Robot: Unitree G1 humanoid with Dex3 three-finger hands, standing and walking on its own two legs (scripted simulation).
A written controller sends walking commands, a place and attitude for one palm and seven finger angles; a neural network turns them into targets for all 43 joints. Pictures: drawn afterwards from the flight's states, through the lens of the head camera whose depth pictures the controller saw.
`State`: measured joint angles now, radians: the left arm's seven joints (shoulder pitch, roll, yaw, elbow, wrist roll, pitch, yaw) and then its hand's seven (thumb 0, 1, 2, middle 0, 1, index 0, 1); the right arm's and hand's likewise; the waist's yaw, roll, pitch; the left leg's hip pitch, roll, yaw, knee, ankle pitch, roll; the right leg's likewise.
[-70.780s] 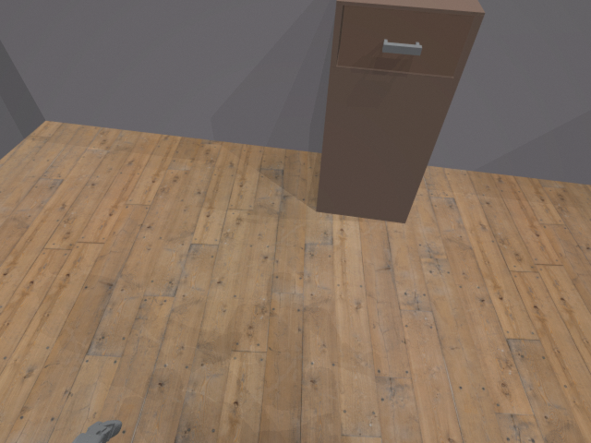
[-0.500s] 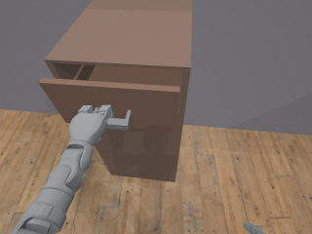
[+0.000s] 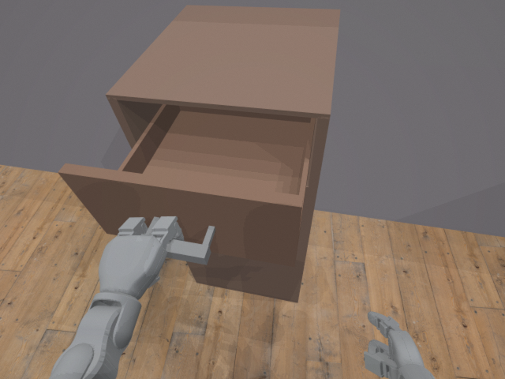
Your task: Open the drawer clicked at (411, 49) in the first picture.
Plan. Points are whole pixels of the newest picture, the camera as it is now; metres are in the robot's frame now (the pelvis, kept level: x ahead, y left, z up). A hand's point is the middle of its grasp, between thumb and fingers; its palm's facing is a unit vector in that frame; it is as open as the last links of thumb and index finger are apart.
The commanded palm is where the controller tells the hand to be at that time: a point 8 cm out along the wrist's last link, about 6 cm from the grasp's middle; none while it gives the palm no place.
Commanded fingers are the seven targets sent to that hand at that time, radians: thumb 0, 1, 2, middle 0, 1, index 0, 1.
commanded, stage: pull the drawer open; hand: left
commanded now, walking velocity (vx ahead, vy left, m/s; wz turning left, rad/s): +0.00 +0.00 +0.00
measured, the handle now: (178, 238) +0.31 +0.16 +0.05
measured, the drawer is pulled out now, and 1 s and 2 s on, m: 0.19 0.30 0.29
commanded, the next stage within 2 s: open the thumb to release the handle in 0.74 s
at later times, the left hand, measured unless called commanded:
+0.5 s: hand (120, 338) +0.17 +0.21 +0.03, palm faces -0.02 -0.12 -0.99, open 5.5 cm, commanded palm +0.13 +0.22 +0.09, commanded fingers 0.00 0.90 0.90 -0.40 -1.35 -0.40 -1.35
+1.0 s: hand (106, 333) +0.17 +0.23 +0.03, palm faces +0.02 -0.05 -1.00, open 5.7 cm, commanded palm +0.15 +0.24 +0.09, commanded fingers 0.00 0.27 0.63 -0.35 -1.28 -0.35 -1.28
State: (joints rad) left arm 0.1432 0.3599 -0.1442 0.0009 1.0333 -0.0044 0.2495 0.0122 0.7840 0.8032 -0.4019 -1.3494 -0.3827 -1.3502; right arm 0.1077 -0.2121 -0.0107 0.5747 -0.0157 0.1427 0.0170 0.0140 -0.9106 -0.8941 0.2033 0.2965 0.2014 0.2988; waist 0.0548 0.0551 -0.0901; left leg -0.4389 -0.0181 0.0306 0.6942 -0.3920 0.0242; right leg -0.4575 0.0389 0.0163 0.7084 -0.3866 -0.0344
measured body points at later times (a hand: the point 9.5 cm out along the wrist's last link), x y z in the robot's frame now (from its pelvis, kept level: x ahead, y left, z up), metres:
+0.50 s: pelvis -0.01 -0.01 -0.01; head +0.03 -0.04 +0.44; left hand +0.16 +0.21 +0.08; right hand +0.20 -0.24 -0.10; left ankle -0.03 +0.10 -0.72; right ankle -0.02 -0.10 -0.72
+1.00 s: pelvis -0.03 -0.01 -0.02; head +0.01 -0.04 +0.43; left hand +0.16 +0.23 +0.09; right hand +0.18 -0.23 -0.12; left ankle -0.03 +0.10 -0.72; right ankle -0.02 -0.10 -0.72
